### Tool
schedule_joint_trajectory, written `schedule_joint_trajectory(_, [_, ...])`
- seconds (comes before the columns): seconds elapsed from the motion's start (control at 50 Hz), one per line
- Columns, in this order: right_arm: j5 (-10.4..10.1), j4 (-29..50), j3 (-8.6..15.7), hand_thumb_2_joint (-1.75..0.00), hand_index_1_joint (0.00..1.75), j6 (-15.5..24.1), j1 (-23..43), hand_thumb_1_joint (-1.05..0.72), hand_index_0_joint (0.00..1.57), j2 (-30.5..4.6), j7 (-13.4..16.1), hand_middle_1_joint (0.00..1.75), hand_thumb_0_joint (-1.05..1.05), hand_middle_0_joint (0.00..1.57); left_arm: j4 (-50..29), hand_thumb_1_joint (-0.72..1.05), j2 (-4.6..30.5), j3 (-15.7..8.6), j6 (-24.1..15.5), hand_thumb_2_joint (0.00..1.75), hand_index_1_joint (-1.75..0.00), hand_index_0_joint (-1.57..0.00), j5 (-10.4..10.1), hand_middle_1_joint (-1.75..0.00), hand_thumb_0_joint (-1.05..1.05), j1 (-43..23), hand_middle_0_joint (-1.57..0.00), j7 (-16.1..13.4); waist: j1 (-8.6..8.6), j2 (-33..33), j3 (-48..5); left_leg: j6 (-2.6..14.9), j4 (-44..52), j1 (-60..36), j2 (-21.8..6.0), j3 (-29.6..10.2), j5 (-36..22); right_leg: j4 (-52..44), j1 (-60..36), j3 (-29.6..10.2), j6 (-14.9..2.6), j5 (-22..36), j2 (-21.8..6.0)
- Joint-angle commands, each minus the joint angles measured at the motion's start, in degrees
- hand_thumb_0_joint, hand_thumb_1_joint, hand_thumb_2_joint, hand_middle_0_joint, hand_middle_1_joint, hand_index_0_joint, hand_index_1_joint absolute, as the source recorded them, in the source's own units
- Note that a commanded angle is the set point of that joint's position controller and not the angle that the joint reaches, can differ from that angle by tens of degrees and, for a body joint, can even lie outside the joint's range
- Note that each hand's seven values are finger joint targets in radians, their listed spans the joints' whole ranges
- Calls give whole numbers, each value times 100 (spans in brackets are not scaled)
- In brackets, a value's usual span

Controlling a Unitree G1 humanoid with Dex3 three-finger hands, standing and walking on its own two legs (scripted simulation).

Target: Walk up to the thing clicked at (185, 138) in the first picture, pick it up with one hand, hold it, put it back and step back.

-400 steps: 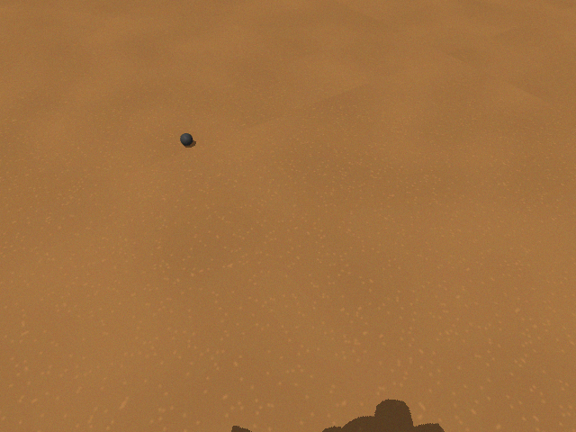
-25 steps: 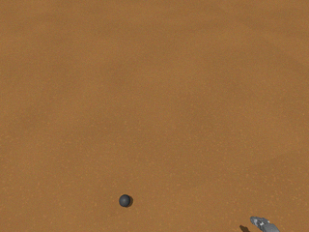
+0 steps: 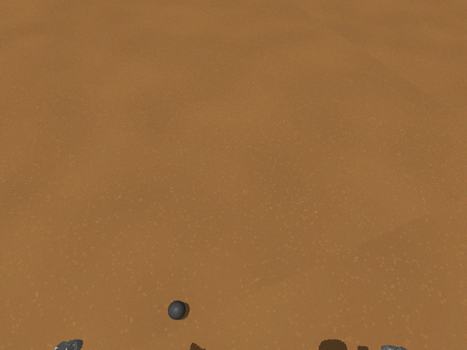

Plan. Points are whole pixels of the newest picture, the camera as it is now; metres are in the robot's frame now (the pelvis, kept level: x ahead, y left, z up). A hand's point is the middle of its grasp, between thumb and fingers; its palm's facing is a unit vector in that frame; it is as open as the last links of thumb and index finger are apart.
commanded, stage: walk up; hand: left
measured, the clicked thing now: (176, 309) +0.37 +0.20 -0.74
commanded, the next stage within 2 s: none
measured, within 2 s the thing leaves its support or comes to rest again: neither
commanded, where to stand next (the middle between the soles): +0.00 -0.01 m, yaw -2 degrees
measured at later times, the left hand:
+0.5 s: hand out of the picture +0.00 +0.34 -0.18, palm faces -0.04 -0.93 -0.36, open 7.4 cm
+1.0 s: hand out of the picture +0.00 +0.25 -0.13, palm faces -0.04 -0.90 -0.43, open 7.4 cm
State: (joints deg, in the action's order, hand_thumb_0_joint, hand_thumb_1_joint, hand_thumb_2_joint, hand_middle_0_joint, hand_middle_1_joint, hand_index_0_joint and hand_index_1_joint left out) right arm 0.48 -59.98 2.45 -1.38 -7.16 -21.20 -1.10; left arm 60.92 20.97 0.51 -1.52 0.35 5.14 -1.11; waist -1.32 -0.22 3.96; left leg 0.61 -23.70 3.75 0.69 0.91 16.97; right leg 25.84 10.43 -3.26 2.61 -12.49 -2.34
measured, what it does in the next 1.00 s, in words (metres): steps on the spot: left foot, then right foot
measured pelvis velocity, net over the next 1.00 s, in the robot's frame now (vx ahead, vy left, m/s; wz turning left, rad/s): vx -0.05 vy -0.03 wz -0.06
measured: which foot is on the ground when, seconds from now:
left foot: down 0.00-0.10, up 0.12-0.30, down 0.32-0.80, up 0.82-1.00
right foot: down 0.00-0.32, up 0.34-0.78, down 0.80-1.00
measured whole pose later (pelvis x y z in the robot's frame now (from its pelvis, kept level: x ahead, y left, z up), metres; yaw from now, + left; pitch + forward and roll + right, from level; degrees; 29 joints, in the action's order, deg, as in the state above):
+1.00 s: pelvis -0.05 -0.03 -0.01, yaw -3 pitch -5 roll -2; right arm 0.7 -49.9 3.8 -0.7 -19.1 -25.3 -1.7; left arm 51.4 21.4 -2.7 -2.8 1.0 19.2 1.4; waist 0.8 6.5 4.3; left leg 1.1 -61.3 25.9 1.2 -7.3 21.3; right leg 30.8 9.5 3.3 -0.3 -15.9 0.4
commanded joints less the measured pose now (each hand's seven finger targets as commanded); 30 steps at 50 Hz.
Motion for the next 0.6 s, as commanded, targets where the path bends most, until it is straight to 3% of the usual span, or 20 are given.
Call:
schedule_joint_trajectory(0.0, [33, 468, 370, -90, 30, -25, 548, -90, 20, -1440, 34, 30, 0, 20, -323, 90, 1704, -486, -59, 90, -30, -20, -148, -30, 0, -170, -20, -208, 222, 217, 117, 188, -137, 687, -567, -424, -3018, 327, -116, -313, -459, 3273, -640])
schedule_joint_trajectory(0.02, [-18, 569, 360, -90, 30, -82, 506, -90, 20, -1345, 25, 30, 0, 20, -342, 90, 1741, -518, -43, 90, -30, -20, -176, -30, 0, 59, -20, -274, 276, 115, -125, 153, -541, 743, -509, -300, -3235, 382, -366, -349, -579, 3848, -746])
schedule_joint_trajectory(0.06, [-25, 692, 371, -90, 30, -127, 538, -90, 20, -1226, 10, 30, 0, 20, -343, 90, 1902, -573, -26, 90, -30, -20, -169, -30, 0, 476, -20, -349, 432, -280, -491, 21, -1559, 1005, -100, -95, -2123, 165, -757, -927, -1121, 4803, -1303])
schedule_joint_trajectory(0.08, [8, 801, 385, -90, 30, -189, 496, -90, 20, -1105, -15, 30, 0, 20, -409, 90, 1985, -596, -12, 90, -30, -20, -147, -30, 0, 428, -20, -390, 442, -828, -573, -12, -2490, 1491, 232, -180, 499, -108, -866, -1573, -1570, 5230, -1855])
schedule_joint_trajectory(0.1, [81, 898, 410, -90, 30, -278, 369, -90, 20, -1074, -25, 30, 0, 20, -532, 90, 2036, -607, -20, 90, -30, -20, -59, -30, 0, 369, -20, -424, 411, -715, -612, -20, -3236, 1579, 127, -554, 1605, -248, -615, -1890, -1878, 5061, -2217])
schedule_joint_trajectory(0.12, [101, 950, 439, -90, 30, -353, 260, -90, 20, -1132, -58, 30, 0, 20, -659, 90, 2002, -616, -13, 90, -30, -20, -16, -30, 0, 218, -20, -441, 296, -542, -684, -11, -3672, 1527, 33, -767, 1605, -186, -349, -1749, -1882, 4562, -2154])
schedule_joint_trajectory(0.18, [46, 947, 501, -90, 30, -365, -215, -90, 20, -1124, -146, 30, 0, 20, -992, 90, 1862, -618, 29, 90, -30, -20, 127, -30, 0, -465, -20, -409, -77, -922, -941, 41, -3412, 1148, -152, -740, 1243, -59, 242, -933, -1514, 3058, -1618])
schedule_joint_trajectory(0.24, [-40, 778, 520, -90, 30, -213, -509, -90, 20, -1093, -73, 30, 0, 20, -1234, 90, 1688, -577, 115, 90, -30, -20, 290, -30, 0, -650, -20, -238, -85, -1317, -1200, -7, -1511, 750, -101, -356, 792, 479, 228, -544, -1177, 1574, -1018])
schedule_joint_trajectory(0.28, [61, 453, 581, -90, 30, 44, -972, -90, 20, -1142, 53, 30, 0, 20, -1295, 90, 1252, -473, 349, 90, -30, -20, 200, -30, 0, -686, -20, -97, -323, -540, -1030, -176, 247, -205, 63, -197, -564, 1856, 1038, -265, -838, -414, -20])
schedule_joint_trajectory(0.3, [206, 473, 693, -90, 30, 144, -1167, -90, 20, -1653, 146, 30, 0, 20, -1480, 90, 953, -453, 440, 90, -30, -20, 197, -30, 0, -544, -20, -65, -309, 441, -717, -74, 688, -510, -903, -1750, -717, 2881, 2154, -527, -628, -2180, 672])
schedule_joint_trajectory(0.32, [255, 624, 816, -90, 30, 219, -1117, -90, 20, -2290, 284, 30, 0, 20, -1492, 90, 1081, -527, 529, 90, -30, -20, 237, -30, 0, -289, -20, -57, -110, 438, -653, 265, 525, -237, -2118, -3106, -1372, 3554, 2719, -1057, -480, -2505, 760])
schedule_joint_trajectory(0.34, [125, 836, 850, -90, 30, 254, -721, -90, 20, -2656, 357, 30, 0, 20, -1445, 90, 1425, -650, 601, 90, -30, -20, 240, -30, 0, -396, -20, -74, -190, 494, -426, 1117, 840, 863, -2876, -4026, -943, 3743, 2317, -1437, -418, -2435, 502])
schedule_joint_trajectory(0.36, [116, 920, 839, -90, 30, 301, -149, -90, 20, -2618, 395, 30, 0, 20, -1355, 90, 1667, -705, 610, 90, -30, -20, 246, -30, 0, -653, -20, -65, -91, 488, 13, 1474, 1083, 1454, -2906, -4051, -183, 4150, 2129, -1536, -375, -2172, 304])
schedule_joint_trajectory(0.38, [129, 943, 830, -90, 30, 361, 34, -90, 20, -2448, 475, 30, 0, 20, -1372, 90, 1811, -782, 624, 90, -30, -20, 301, -30, 0, -483, -20, 36, 121, 227, 237, 1345, 686, 1062, -2537, -3195, -486, 4543, 2529, -1612, -327, -1705, 255])
schedule_joint_trajectory(0.4, [154, 944, 797, -90, 30, 420, 7, -90, 20, -2248, 569, 30, 0, 20, -1278, 90, 1786, -835, 681, 90, -30, -20, 260, -30, 0, 72, -20, 157, 401, 26, 85, 995, 228, 457, -2015, -2238, -1189, 4673, 2810, -1663, -346, -1279, 391])
schedule_joint_trajectory(0.42, [104, 907, 810, -90, 30, 465, -378, -90, 20, -2132, 649, 30, 0, 20, -1275, 90, 1776, -878, 727, 90, -30, -20, 273, -30, 0, 502, -20, 265, 467, 36, -71, 748, -51, -128, -1753, -1745, -1552, 4553, 2985, -1539, -361, -966, 438])
schedule_joint_trajectory(0.44, [70, 826, 830, -90, 30, 502, -787, -90, 20, -2063, 675, 30, 0, 20, -1336, 90, 1733, -909, 746, 90, -30, -20, 313, -30, 0, 516, -20, 344, 347, 157, -211, 743, -82, -293, -1731, -1691, -1538, 4562, 2926, -1433, -362, -883, 435])
schedule_joint_trajectory(0.48, [46, 711, 801, -90, 30, 618, -1348, -90, 20, -1878, 607, 30, 0, 20, -1495, 90, 1620, -927, 673, 90, -30, -20, 305, -30, 0, 187, -20, 449, 31, 420, -365, 628, 164, -532, -1562, -1723, -723, 4202, 2777, -1320, -311, -565, 429])
schedule_joint_trajectory(0.52, [61, 880, 772, -90, 30, 678, -1143, -90, 20, -1843, 506, 30, 0, 20, -1457, 90, 1549, -869, 588, 90, -30, -20, 230, -30, 0, 334, -20, 528, 3, 770, -185, 648, 584, -446, -1497, -1666, 386, 3935, 2768, -1170, -234, -392, 460])
schedule_joint_trajectory(0.58, [102, 1095, 730, -90, 30, 691, -1027, -90, 20, -1870, 342, 30, 0, 20, -1396, 90, 1614, -839, 440, 90, -30, -20, 163, -30, 0, 297, -20, 577, -105, 1400, 411, 878, 1211, 259, -1537, -1634, 1805, 3336, 2590, -733, -120, -487, 353])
